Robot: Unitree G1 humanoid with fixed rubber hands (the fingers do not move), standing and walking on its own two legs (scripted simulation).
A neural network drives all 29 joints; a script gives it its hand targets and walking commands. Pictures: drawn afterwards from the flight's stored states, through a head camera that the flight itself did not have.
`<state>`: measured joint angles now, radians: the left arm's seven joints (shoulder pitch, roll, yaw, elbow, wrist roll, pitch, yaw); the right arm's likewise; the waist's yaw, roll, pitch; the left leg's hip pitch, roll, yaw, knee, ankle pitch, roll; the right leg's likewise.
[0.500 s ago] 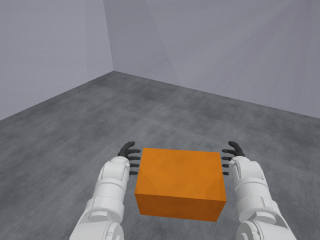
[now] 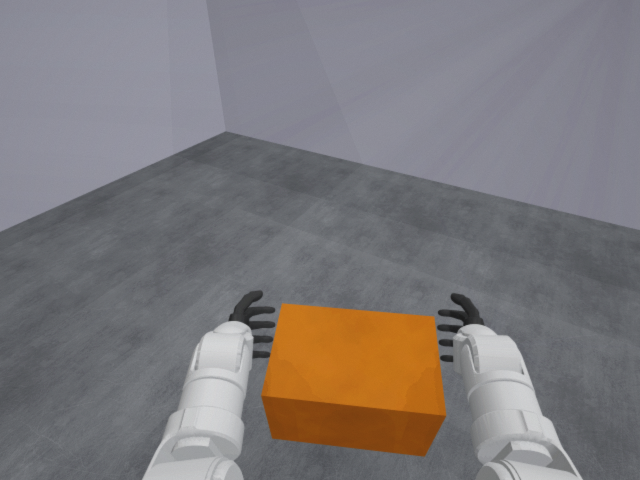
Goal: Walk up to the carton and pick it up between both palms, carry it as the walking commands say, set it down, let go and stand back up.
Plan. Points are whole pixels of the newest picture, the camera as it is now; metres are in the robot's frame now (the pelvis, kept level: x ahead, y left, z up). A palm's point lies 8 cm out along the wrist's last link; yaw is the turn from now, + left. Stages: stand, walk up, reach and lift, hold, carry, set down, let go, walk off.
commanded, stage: reach and lift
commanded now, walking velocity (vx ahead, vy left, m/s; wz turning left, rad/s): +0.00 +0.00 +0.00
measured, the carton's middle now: (351, 378) +0.32 -0.02 -0.04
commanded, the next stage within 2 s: hold in 0.38 s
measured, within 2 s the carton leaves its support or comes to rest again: neither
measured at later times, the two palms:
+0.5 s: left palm (236, 344) +0.30 +0.14 +0.06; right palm (475, 349) +0.29 -0.17 +0.06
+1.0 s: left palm (236, 346) +0.29 +0.14 +0.06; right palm (476, 353) +0.29 -0.17 +0.06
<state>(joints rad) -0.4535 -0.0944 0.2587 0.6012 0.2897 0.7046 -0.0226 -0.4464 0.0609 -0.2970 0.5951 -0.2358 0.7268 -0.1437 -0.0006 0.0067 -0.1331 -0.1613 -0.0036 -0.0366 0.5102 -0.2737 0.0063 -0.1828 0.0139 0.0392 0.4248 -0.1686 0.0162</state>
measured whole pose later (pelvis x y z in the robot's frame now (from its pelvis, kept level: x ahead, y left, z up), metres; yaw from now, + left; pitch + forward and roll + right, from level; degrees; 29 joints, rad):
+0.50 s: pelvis +0.00 +0.00 +0.00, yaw +0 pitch -5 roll -1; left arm -0.41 -0.09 0.25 0.55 0.28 0.72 -0.03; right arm -0.41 0.06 -0.26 0.55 -0.22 0.75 -0.14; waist 0.00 0.01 -0.14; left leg -0.15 0.00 -0.04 0.51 -0.27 0.01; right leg -0.18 0.01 0.04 0.43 -0.17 0.02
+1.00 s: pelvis -0.01 +0.00 +0.00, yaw +0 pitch -5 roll -1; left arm -0.41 -0.10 0.25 0.55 0.30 0.72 -0.04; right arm -0.39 0.07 -0.26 0.55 -0.23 0.75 -0.14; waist 0.00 0.01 -0.14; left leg -0.15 0.00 -0.04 0.51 -0.27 0.01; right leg -0.18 0.01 0.04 0.44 -0.17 0.02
